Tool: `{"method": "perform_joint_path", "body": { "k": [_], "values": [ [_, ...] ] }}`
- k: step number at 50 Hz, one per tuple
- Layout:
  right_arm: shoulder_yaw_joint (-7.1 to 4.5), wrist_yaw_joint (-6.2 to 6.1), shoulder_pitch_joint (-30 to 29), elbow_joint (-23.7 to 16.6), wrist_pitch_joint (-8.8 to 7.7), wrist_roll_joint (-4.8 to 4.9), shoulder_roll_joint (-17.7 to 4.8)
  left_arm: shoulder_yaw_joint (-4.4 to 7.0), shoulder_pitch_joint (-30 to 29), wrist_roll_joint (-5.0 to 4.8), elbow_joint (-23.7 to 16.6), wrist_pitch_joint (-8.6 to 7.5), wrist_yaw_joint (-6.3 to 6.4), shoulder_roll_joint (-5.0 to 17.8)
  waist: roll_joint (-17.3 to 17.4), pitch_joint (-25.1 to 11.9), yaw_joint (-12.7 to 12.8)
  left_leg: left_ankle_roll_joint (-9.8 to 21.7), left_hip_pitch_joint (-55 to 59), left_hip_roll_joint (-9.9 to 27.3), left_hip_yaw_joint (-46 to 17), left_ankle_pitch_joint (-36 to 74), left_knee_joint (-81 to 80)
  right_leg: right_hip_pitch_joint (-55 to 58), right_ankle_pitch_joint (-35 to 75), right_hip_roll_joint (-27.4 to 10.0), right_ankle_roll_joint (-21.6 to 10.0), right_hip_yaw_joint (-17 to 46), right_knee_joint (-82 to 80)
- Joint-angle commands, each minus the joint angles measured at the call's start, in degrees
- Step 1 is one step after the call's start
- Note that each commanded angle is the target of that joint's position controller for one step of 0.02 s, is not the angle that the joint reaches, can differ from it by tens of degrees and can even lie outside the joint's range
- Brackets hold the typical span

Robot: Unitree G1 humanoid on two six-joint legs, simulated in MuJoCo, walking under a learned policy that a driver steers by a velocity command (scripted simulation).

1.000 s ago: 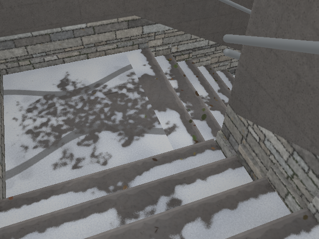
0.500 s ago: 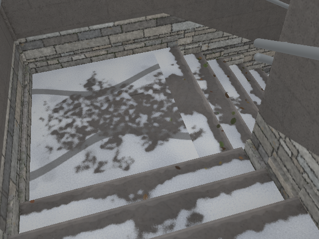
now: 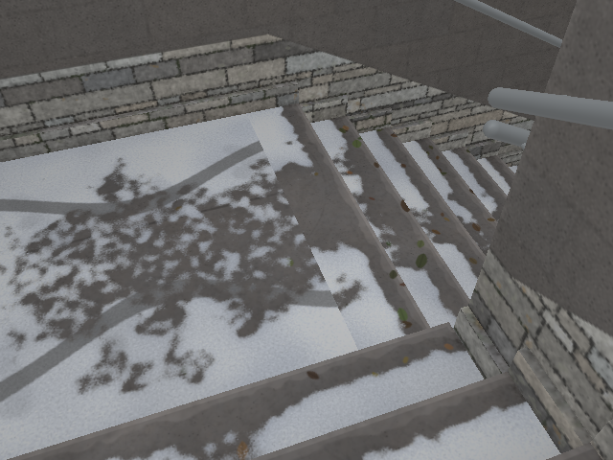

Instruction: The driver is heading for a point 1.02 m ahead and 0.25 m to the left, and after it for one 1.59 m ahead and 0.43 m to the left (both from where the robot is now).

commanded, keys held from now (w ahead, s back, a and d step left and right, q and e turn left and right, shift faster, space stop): w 0.24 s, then w+q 0.42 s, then q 0.34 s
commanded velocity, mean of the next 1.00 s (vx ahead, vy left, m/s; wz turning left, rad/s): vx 0.42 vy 0.00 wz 0.32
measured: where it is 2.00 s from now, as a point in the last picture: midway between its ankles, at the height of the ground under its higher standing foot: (265, 451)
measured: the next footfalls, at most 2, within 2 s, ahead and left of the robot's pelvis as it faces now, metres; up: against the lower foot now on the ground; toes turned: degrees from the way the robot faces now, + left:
right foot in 0.22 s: +0.31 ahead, -0.15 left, -0.15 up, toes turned +0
left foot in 0.78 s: +0.56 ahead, +0.11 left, -0.30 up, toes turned +15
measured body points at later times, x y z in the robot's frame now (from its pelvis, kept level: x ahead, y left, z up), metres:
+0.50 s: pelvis +0.29 -0.07 -0.13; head +0.30 -0.08 +0.32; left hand +0.23 +0.16 -0.28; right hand +0.39 -0.32 -0.27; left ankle +0.37 +0.14 -0.77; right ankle +0.27 -0.14 -0.86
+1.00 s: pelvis +0.49 +0.01 -0.28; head +0.53 +0.04 +0.17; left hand +0.54 +0.29 -0.40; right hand +0.68 -0.19 -0.40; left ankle +0.52 +0.10 -1.01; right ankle +0.56 -0.16 -0.81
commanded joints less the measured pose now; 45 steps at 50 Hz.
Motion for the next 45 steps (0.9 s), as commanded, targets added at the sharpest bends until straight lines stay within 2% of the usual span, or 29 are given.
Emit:
{"method": "perform_joint_path", "body": {
  "k": [1,2,4,6,8,9,11,12,13,14,15,16,17,19,21,23,25,26,29,33,36,38,39,40,41,42,43,44,45],
  "values": [
    [-1.04,-2.31,1.1,-2.9,-1.19,2.24,-6.1,0.52,-7.5,2.22,-5.0,-1.59,-1.54,3.9,2.9,7.5,-0.9,6.3,2.7,13.3,-14.5,25.7,-6.1,-3.0,20.2,-0.7,-1.6,1.2,-22.5],
    [-1.08,-2.41,2.0,-2.6,-0.37,1.28,-6.8,0.00,-9.8,2.17,-6.0,-1.53,-2.95,2.0,1.9,7.2,-2.6,5.3,-2.1,11.2,-10.7,20.3,-6.0,5.9,25.0,1.7,-1.2,-1.6,-29.3],
    [-1.69,-1.65,1.2,-2.4,1.03,0.91,-8.5,-0.38,-11.6,0.22,-7.7,-0.41,-4.47,0.0,4.8,7.8,-3.9,5.9,-8.0,11.2,-10.8,15.2,-3.8,16.0,22.1,3.0,-0.2,-2.8,-30.4],
    [-1.98,-1.46,1.1,-2.9,1.99,1.35,-7.8,-0.25,-11.3,-1.56,-9.1,0.14,-4.93,1.7,5.8,9.8,-3.9,6.3,-4.6,12.4,-13.1,16.7,0.9,15.3,16.2,1.9,-0.3,-1.3,-33.1],
    [-2.47,-1.85,2.1,-2.7,2.57,1.02,-8.1,-0.03,-11.0,-1.35,-9.1,0.03,-4.52,3.1,4.9,10.0,-4.7,5.6,2.5,12.5,-14.0,22.0,7.1,14.8,9.8,0.9,-0.5,-1.7,-37.9],
    [-2.91,-1.91,1.3,-2.4,3.05,0.85,-9.5,0.39,-7.1,-1.39,-7.8,0.07,-4.12,3.7,5.5,9.1,-2.7,5.7,4.1,12.8,-14.4,28.3,12.1,18.7,4.4,0.6,-1.0,-2.5,-39.1],
    [-3.03,-0.52,-1.0,-1.1,2.23,0.33,-9.8,3.21,15.7,-0.45,-0.5,0.21,-3.36,8.5,3.0,0.7,8.3,3.2,-6.2,8.4,-12.1,33.9,37.2,47.1,6.8,1.5,-3.3,-6.5,-37.6],
    [-2.67,0.38,2.1,0.2,0.87,1.49,-5.5,3.09,27.3,0.87,4.2,0.07,-3.88,10.1,-8.7,-7.2,10.8,-0.6,-23.3,-0.3,-9.7,-3.5,65.3,67.3,30.9,-6.5,-8.0,0.4,-25.7],
    [-1.86,0.97,12.9,0.6,-0.22,2.95,-4.6,1.99,26.4,0.58,3.6,0.25,-4.26,9.8,-15.6,-15.2,6.4,-2.4,-36.6,0.0,-16.3,-22.2,78.1,78.6,39.0,-14.8,-13.8,10.1,-13.6],
    [-1.67,1.07,9.1,-4.0,-0.96,4.41,-7.1,3.64,27.8,-1.42,4.0,1.07,-4.43,13.4,-17.7,-21.6,8.5,-3.6,-42.7,0.7,-16.5,-17.3,79.0,78.5,7.3,-22.4,-20.4,25.1,-25.4],
    [-2.51,-0.05,0.9,-6.9,-0.14,4.33,-8.9,2.91,23.6,-1.89,4.4,0.97,-4.28,9.7,-5.3,-13.5,7.0,-3.6,-45.5,4.7,-12.0,-5.7,67.8,66.7,-22.7,-20.8,-19.2,26.8,-35.9],
    [-2.99,-1.47,-6.4,-8.6,1.45,3.65,-9.1,1.68,15.4,-1.02,3.0,0.71,-3.94,5.8,3.3,-3.7,5.1,-2.5,-43.5,6.3,-9.0,2.6,65.9,51.7,-32.5,-18.9,-16.6,25.3,-41.9],
    [-3.23,-2.05,-5.9,-9.1,2.67,3.27,-9.1,0.88,9.7,0.63,1.8,-0.63,-3.91,5.0,3.7,0.5,1.8,-2.0,-38.8,8.1,-11.2,11.4,57.4,39.9,-32.6,-18.7,-16.3,24.6,-42.5],
    [-4.21,-2.12,-3.6,-7.8,3.21,1.86,-8.4,0.05,8.2,1.09,3.4,-2.83,-3.34,1.9,0.4,6.1,-1.1,-1.4,-33.1,9.9,-15.5,20.4,43.4,26.2,-18.4,-12.0,-10.4,12.7,-39.6],
    [-4.44,-1.63,-5.1,-9.7,3.22,0.15,-6.0,0.89,12.1,0.99,6.0,-3.33,-1.35,5.2,-2.5,4.5,-1.2,-3.2,-30.9,10.2,-14.8,22.4,31.6,25.9,-5.7,-9.8,-10.9,6.7,-39.6],
    [-4.15,-0.25,-5.3,-10.1,2.88,0.50,-5.3,1.13,16.0,2.09,8.2,-3.14,-0.18,6.2,-2.5,0.0,-1.8,-2.8,-33.0,10.3,-15.0,28.2,31.2,31.9,1.3,-11.6,-11.8,6.2,-36.2],
    [-4.90,0.81,-12.1,-12.8,2.27,0.79,-7.5,0.77,17.6,-0.15,9.0,-3.38,0.51,3.9,-2.6,2.0,-0.2,-0.6,-37.1,9.8,-18.1,40.9,18.8,35.4,-6.6,-9.3,-7.8,1.9,-34.8],
    [-5.14,1.18,-14.8,-13.8,2.18,0.57,-8.2,0.40,17.8,-0.01,8.8,-3.33,1.02,3.9,-0.6,4.4,0.3,-0.5,-34.7,8.3,-16.5,48.7,11.3,31.7,-9.7,-6.7,-6.3,-2.9,-34.2],
    [-4.30,3.23,-20.2,-16.6,2.67,-0.98,-5.3,-0.65,18.9,0.00,9.4,-2.54,2.31,2.9,-2.7,4.7,1.8,-0.6,-23.4,5.6,-10.0,63.1,2.1,26.0,-14.3,-4.4,-4.4,-9.5,-29.8],
    [-3.14,4.58,-26.8,-20.1,3.96,-0.03,-4.1,0.12,19.9,-0.54,8.5,-0.45,2.61,5.5,-0.3,7.9,5.7,-1.0,-24.9,6.6,-7.9,55.2,-3.3,31.0,-19.3,-7.6,-5.1,-7.7,-20.2],
    [-2.29,6.02,-30.8,-22.3,3.51,0.33,-4.0,0.99,22.2,-1.11,7.5,1.36,3.54,6.8,0.1,10.0,9.3,-1.4,-27.5,8.4,-5.0,48.7,-14.5,38.7,-12.1,-10.0,-4.2,-5.7,-10.2],
    [-3.40,6.12,-23.7,-19.5,3.33,0.37,-6.1,1.23,21.0,-1.30,7.5,2.20,3.92,7.6,1.0,7.9,6.1,-0.1,-16.0,7.1,-0.7,44.1,-17.7,35.5,-3.7,-11.2,-3.6,-6.8,1.6],
    [-4.42,5.58,-15.0,-16.2,2.96,-0.52,-7.6,1.21,19.5,-1.66,7.2,1.77,3.20,7.9,2.9,3.2,1.0,2.1,-1.5,3.8,2.8,49.8,-20.7,31.0,-0.9,-7.6,-2.7,-10.1,14.6],
    [-6.52,4.50,-6.9,-13.8,3.36,-0.32,-13.3,1.82,19.9,-0.45,6.9,0.44,2.16,8.9,10.5,-3.0,-3.5,6.6,19.0,7.7,-2.1,74.5,-16.5,17.5,-20.1,0.2,1.3,-14.0,36.8],
    [-5.69,4.47,-5.2,-14.8,3.36,-1.04,-18.5,-0.27,26.7,0.24,4.2,-1.08,0.67,3.5,21.5,-15.5,-1.1,18.6,44.6,22.2,-19.4,105.2,3.5,-6.3,-63.7,5.0,6.6,-8.1,62.6],
    [-5.61,3.73,-2.7,-15.0,4.63,0.12,-17.1,-0.01,21.4,-1.02,0.4,-2.11,-0.32,8.6,18.5,-27.4,-5.0,24.5,49.7,26.1,-26.2,97.0,1.5,-9.6,-65.2,3.5,8.4,-0.8,64.6],
    [-5.28,2.49,-5.0,-15.4,5.81,0.71,-16.9,-0.41,13.7,-2.01,-4.5,-1.52,-0.13,8.5,12.2,-26.4,-5.1,25.0,45.7,27.2,-29.4,80.6,-4.6,-14.2,-61.7,2.1,9.0,0.3,61.2],
    [-4.98,1.31,-9.5,-15.0,6.52,0.90,-16.9,-1.64,8.9,-2.81,-7.6,-0.35,1.13,5.0,5.0,-22.4,-2.1,22.7,36.1,28.9,-34.7,54.3,-11.1,-16.4,-54.1,0.0,8.4,0.9,57.6],
    [-4.04,0.83,-13.9,-17.9,6.67,-0.33,-15.2,-1.33,4.4,-2.40,-7.8,1.65,3.23,6.1,-2.0,-14.4,-1.9,20.6,21.7,29.2,-35.8,45.8,-15.0,-12.8,-46.9,-0.3,8.5,0.7,51.6]
  ]
}}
